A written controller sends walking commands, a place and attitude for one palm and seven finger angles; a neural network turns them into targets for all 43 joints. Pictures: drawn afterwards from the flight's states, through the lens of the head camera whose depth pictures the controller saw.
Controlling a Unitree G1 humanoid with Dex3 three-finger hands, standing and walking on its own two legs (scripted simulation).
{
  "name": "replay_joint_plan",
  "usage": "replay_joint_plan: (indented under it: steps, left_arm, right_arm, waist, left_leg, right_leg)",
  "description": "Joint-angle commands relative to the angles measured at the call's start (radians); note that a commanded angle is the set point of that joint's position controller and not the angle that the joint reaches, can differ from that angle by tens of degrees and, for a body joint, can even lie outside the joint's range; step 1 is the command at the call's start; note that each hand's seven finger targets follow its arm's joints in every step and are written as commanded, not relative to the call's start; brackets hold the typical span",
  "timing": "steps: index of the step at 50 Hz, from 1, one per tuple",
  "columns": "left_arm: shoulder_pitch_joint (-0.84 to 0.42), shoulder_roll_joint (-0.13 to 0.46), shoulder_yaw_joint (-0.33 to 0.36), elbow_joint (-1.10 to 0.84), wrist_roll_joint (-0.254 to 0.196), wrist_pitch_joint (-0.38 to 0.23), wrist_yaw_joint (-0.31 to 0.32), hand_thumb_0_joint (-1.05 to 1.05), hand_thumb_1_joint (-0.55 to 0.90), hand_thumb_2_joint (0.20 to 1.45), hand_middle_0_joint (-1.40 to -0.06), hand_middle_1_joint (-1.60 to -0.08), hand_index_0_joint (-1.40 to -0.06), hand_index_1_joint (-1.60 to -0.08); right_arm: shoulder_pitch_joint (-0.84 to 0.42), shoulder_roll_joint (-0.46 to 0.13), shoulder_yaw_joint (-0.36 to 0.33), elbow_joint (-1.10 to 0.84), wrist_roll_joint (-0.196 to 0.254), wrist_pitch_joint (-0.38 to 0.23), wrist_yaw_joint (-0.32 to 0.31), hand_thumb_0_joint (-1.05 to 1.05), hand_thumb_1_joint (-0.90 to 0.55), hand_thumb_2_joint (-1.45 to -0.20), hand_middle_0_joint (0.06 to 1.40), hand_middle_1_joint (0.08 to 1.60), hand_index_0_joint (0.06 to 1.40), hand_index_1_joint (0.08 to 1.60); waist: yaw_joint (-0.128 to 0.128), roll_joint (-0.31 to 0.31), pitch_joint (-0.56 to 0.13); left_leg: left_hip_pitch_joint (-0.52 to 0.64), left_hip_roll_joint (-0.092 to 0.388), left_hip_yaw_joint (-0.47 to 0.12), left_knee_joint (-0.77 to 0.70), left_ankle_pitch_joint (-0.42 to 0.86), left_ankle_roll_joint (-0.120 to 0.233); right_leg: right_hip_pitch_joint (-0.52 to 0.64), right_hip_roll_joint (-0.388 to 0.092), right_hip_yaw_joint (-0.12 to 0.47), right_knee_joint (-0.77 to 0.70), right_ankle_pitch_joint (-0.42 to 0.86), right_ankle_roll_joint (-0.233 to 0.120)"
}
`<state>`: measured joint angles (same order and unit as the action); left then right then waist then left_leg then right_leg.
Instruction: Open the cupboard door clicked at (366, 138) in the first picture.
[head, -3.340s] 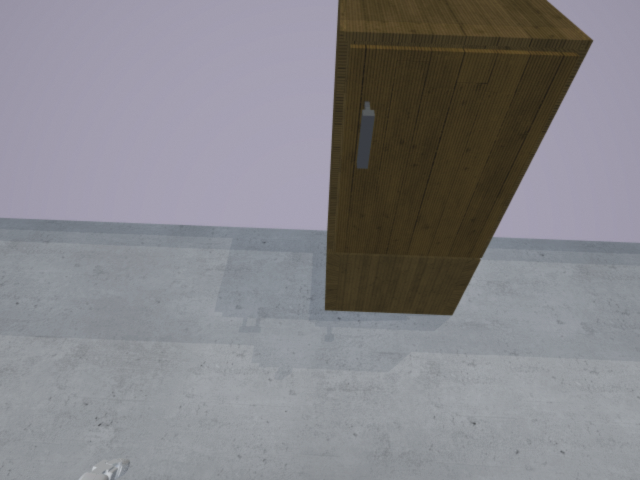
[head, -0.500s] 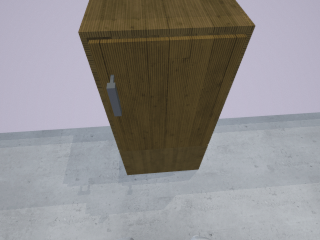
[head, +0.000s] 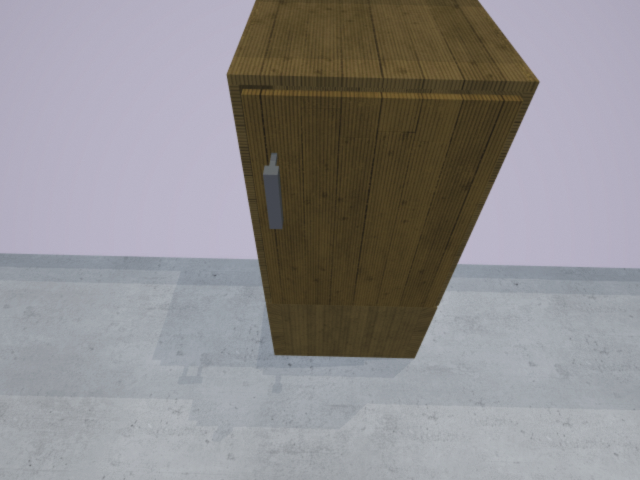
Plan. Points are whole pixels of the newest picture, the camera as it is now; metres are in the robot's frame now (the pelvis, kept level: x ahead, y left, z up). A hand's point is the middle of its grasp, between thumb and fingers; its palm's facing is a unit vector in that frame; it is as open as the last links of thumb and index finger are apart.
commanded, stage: come to a stop and stand still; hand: left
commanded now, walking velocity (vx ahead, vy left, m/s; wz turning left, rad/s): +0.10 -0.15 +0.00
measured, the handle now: (275, 191) +0.57 +0.15 +0.01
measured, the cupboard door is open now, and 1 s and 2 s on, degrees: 0 0 0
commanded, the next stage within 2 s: look again from close up in 0.86 s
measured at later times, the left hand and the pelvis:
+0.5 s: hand out of the picture +0.08 +0.20 -0.18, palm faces -0.03 -0.98 -0.19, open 7.3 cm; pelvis +0.03 +0.02 +0.00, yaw -2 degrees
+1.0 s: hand out of the picture +0.04 +0.18 -0.18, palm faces +0.02 -0.98 -0.19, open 7.3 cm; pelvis +0.04 +0.01 +0.00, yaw +0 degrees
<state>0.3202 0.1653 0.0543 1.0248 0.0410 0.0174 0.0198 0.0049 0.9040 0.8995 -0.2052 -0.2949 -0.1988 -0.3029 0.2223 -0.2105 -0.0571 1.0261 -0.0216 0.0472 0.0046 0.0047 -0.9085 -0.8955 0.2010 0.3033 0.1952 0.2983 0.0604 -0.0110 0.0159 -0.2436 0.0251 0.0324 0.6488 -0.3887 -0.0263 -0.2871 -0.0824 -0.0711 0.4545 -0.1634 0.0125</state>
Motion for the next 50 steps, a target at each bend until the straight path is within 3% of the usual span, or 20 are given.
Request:
replay_joint_plan:
  steps: [1, 2, 3, 4, 6, 9, 14, 19, 21, 23, 25, 26, 28, 30, 33, 35, 47, 48, 49, 50]
  left_arm:
    - [-0.027, 0.104, 0.017, -0.045, -0.024, -0.003, 0.006, 0.0, 0.9, 0.9, -0.2, -0.3, -0.2, -0.3]
    - [-0.021, 0.043, 0.006, -0.055, -0.026, 0.0, 0.002, 0.0, 0.9, 0.9, -0.2, -0.3, -0.2, -0.3]
    - [-0.054, 0.059, 0.005, -0.061, -0.016, -0.002, 0.001, 0.0, 0.9, 0.9, -0.2, -0.3, -0.2, -0.3]
    - [-0.044, 0.055, 0.007, -0.042, -0.01, -0.001, -0.005, 0.0, 0.9, 0.9, -0.2, -0.3, -0.2, -0.3]
    - [-0.001, 0.059, 0.012, 0.008, -0.005, 0.005, -0.016, 0.0, 0.9, 0.9, -0.2, -0.3, -0.2, -0.3]
    - [0.035, 0.055, 0.012, 0.038, -0.008, 0.002, -0.023, 0.0, 0.9, 0.9, -0.2, -0.3, -0.2, -0.3]
    - [-0.01, 0.057, 0.014, 0.01, -0.017, 0.015, -0.018, 0.0, 0.9, 0.9, -0.2, -0.3, -0.2, -0.3]
    - [-0.107, 0.011, -0.009, -0.013, -0.028, 0.001, -0.014, 0.0, 0.9, 0.9, -0.2, -0.3, -0.2, -0.3]
    - [-0.085, 0.013, -0.007, 0.003, -0.031, -0.008, -0.009, 0.0, 0.9, 0.9, -0.2, -0.3, -0.2, -0.3]
    - [-0.022, 0.038, -0.004, 0.033, -0.031, -0.023, -0.004, 0.0, 0.9, 0.9, -0.2, -0.3, -0.2, -0.3]
    - [0.039, 0.112, 0.003, 0.075, -0.032, -0.043, 0.013, 0.0, 0.9, 0.9, -0.2, -0.3, -0.2, -0.3]
    - [0.027, 0.131, -0.003, 0.078, -0.033, -0.041, 0.013, 0.0, 0.9, 0.9, -0.2, -0.3, -0.2, -0.3]
    - [-0.016, 0.094, -0.005, 0.074, -0.031, -0.041, 0.02, 0.0, 0.9, 0.9, -0.2, -0.3, -0.2, -0.3]
    - [-0.045, 0.068, -0.018, 0.074, -0.036, -0.039, 0.021, 0.0, 0.9, 0.9, -0.2, -0.3, -0.2, -0.3]
    - [-0.066, 0.043, -0.02, 0.068, -0.041, -0.033, 0.021, 0.0, 0.9, 0.9, -0.2, -0.3, -0.2, -0.3]
    - [-0.046, 0.043, -0.021, 0.072, -0.04, -0.031, 0.023, 0.0, 0.9, 0.9, -0.2, -0.3, -0.2, -0.3]
    - [-0.015, 0.056, -0.033, 0.091, -0.033, -0.036, 0.02, 0.0, 0.9, 0.9, -0.2, -0.3, -0.2, -0.3]
    - [0.015, 0.228, -0.034, 0.013, -0.008, -0.046, 0.024, 0.0, 0.9, 0.9, -0.2, -0.3, -0.2, -0.3]
    - [0.052, 0.151, -0.02, 0.018, -0.02, -0.049, 0.024, 0.0, 0.9, 0.9, -0.2, -0.3, -0.2, -0.3]
    - [0.033, 0.142, -0.016, 0.022, -0.021, -0.051, 0.025, 0.0, 0.9, 0.9, -0.2, -0.3, -0.2, -0.3]
  right_arm:
    - [0.215, -0.065, -0.001, 0.013, 0.0, -0.056, -0.022, 0.0, -0.9, -0.9, 0.2, 0.3, 0.2, 0.3]
    - [0.197, -0.142, -0.015, -0.002, -0.006, -0.056, -0.029, 0.0, -0.9, -0.9, 0.2, 0.3, 0.2, 0.3]
    - [0.156, -0.152, -0.011, -0.026, -0.006, -0.05, -0.035, 0.0, -0.9, -0.9, 0.2, 0.3, 0.2, 0.3]
    - [0.103, -0.133, -0.001, -0.031, -0.012, -0.055, -0.04, 0.0, -0.9, -0.9, 0.2, 0.3, 0.2, 0.3]
    - [0.073, -0.082, 0.016, -0.021, -0.007, -0.064, -0.05, 0.0, -0.9, -0.9, 0.2, 0.3, 0.2, 0.3]
    - [0.141, -0.064, 0.02, 0.006, 0.001, -0.081, -0.064, 0.0, -0.9, -0.9, 0.2, 0.3, 0.2, 0.3]
    - [0.237, -0.051, 0.022, 0.052, -0.002, -0.087, -0.084, 0.0, -0.9, -0.9, 0.2, 0.3, 0.2, 0.3]
    - [0.253, -0.041, 0.018, 0.088, -0.009, -0.079, -0.077, 0.0, -0.9, -0.9, 0.2, 0.3, 0.2, 0.3]
    - [0.242, -0.043, 0.014, 0.099, -0.006, -0.075, -0.074, 0.0, -0.9, -0.9, 0.2, 0.3, 0.2, 0.3]
    - [0.242, -0.025, 0.013, 0.11, 0.005, -0.074, -0.069, 0.0, -0.9, -0.9, 0.2, 0.3, 0.2, 0.3]
    - [0.248, 0.058, 0.035, 0.097, 0.02, -0.078, -0.057, 0.0, -0.9, -0.9, 0.2, 0.3, 0.2, 0.3]
    - [0.24, 0.06, 0.031, 0.098, 0.018, -0.072, -0.057, 0.0, -0.9, -0.9, 0.2, 0.3, 0.2, 0.3]
    - [0.243, 0.068, 0.031, 0.115, 0.01, -0.054, -0.058, 0.0, -0.9, -0.9, 0.2, 0.3, 0.2, 0.3]
    - [0.246, 0.06, 0.033, 0.133, 0.011, -0.055, -0.058, 0.0, -0.9, -0.9, 0.2, 0.3, 0.2, 0.3]
    - [0.231, 0.053, 0.035, 0.154, 0.008, -0.065, -0.057, 0.0, -0.9, -0.9, 0.2, 0.3, 0.2, 0.3]
    - [0.211, 0.044, 0.035, 0.156, 0.006, -0.068, -0.062, 0.0, -0.9, -0.9, 0.2, 0.3, 0.2, 0.3]
    - [0.136, 0.0, 0.035, 0.121, 0.009, -0.064, -0.061, 0.0, -0.9, -0.9, 0.2, 0.3, 0.2, 0.3]
    - [0.095, -0.117, 0.019, 0.013, 0.002, -0.07, -0.044, 0.0, -0.9, -0.9, 0.2, 0.3, 0.2, 0.3]
    - [0.091, -0.119, 0.004, -0.008, 0.001, -0.094, -0.046, 0.0, -0.9, -0.9, 0.2, 0.3, 0.2, 0.3]
    - [0.09, -0.08, 0.001, 0.005, 0.003, -0.093, -0.049, 0.0, -0.9, -0.9, 0.2, 0.3, 0.2, 0.3]
  waist:
    - [-0.096, 0.087, -0.018]
    - [-0.099, 0.311, 0.048]
    - [-0.095, 0.256, 0.121]
    - [-0.078, 0.233, 0.132]
    - [-0.052, 0.172, 0.184]
    - [-0.056, 0.109, 0.144]
    - [-0.077, 0.137, 0.071]
    - [-0.106, 0.181, 0.056]
    - [-0.088, 0.175, 0.033]
    - [-0.055, 0.113, -0.007]
    - [-0.052, -0.105, -0.078]
    - [-0.056, -0.115, -0.054]
    - [-0.066, -0.214, -0.038]
    - [-0.076, -0.158, -0.001]
    - [-0.066, 0.022, 0.046]
    - [-0.059, 0.085, 0.048]
    - [-0.063, 0.005, 0.046]
    - [-0.068, -0.056, 0.134]
    - [-0.05, -0.042, 0.028]
    - [-0.065, -0.002, -0.057]
  left_leg:
    - [0.227, 0.099, -0.125, -0.385, -0.011, 0.043]
    - [0.125, 0.281, -0.357, -0.528, -0.246, 0.099]
    - [-0.012, 0.333, -0.412, -0.578, -0.308, 0.139]
    - [-0.066, 0.32, -0.403, -0.595, -0.314, 0.154]
    - [-0.056, 0.245, -0.279, -0.568, -0.148, 0.122]
    - [0.074, 0.218, -0.183, -0.511, 0.188, 0.095]
    - [0.202, 0.257, -0.148, -0.389, 0.673, 0.152]
    - [0.187, 0.231, -0.139, -0.318, 0.784, 0.181]
    - [0.177, 0.218, -0.14, -0.278, 0.754, 0.164]
    - [0.1, 0.163, -0.107, -0.199, 0.606, 0.101]
    - [-0.11, 0.065, -0.008, -0.147, 0.129, 0.019]
    - [-0.1, 0.042, 0.002, -0.138, -0.031, 0.014]
    - [-0.045, 0.061, -0.002, -0.119, -0.012, 0.012]
    - [0.001, 0.072, -0.01, -0.187, 0.123, 0.013]
    - [0.065, 0.105, -0.032, -0.275, 0.406, 0.019]
    - [0.08, 0.111, -0.029, -0.278, 0.488, 0.026]
    - [0.137, 0.106, -0.024, -0.315, 0.397, 0.03]
    - [0.033, 0.043, -0.05, -0.26, 0.49, 0.038]
    - [0.036, 0.068, -0.017, -0.191, 0.469, 0.038]
    - [0.073, 0.06, -0.014, -0.187, 0.425, 0.043]
  right_leg:
    - [-0.186, -0.017, 0.097, 0.014, -0.336, -0.032]
    - [-0.261, 0.06, -0.008, 0.19, -0.333, 0.005]
    - [-0.248, 0.051, 0.049, 0.286, -0.3, -0.004]
    - [-0.221, 0.038, 0.08, 0.353, -0.265, -0.004]
    - [-0.239, 0.04, 0.097, 0.465, -0.173, 0.004]
    - [-0.278, 0.045, 0.1, 0.508, -0.093, 0.026]
    - [-0.283, 0.037, 0.1, 0.503, -0.14, 0.037]
    - [-0.114, 0.047, 0.026, 0.226, -0.21, 0.016]
    - [-0.028, 0.057, 0.012, 0.097, -0.152, 0.006]
    - [0.159, 0.038, 0.025, -0.109, 0.087, 0.001]
    - [0.39, -0.187, 0.221, -0.061, 0.468, -0.081]
    - [0.332, -0.237, 0.221, -0.076, 0.458, -0.122]
    - [0.266, -0.167, 0.177, -0.093, 0.432, -0.139]
    - [0.213, -0.132, 0.131, -0.075, 0.451, -0.116]
    - [0.164, -0.042, 0.068, -0.047, 0.327, -0.061]
    - [0.175, -0.031, 0.068, -0.041, 0.323, -0.05]
    - [0.163, -0.036, 0.084, -0.097, 0.297, -0.042]
    - [0.145, -0.009, 0.061, -0.006, 0.418, -0.043]
    - [0.182, -0.046, 0.093, 0.036, 0.417, -0.053]
    - [0.213, -0.06, 0.11, 0.039, 0.481, -0.073]
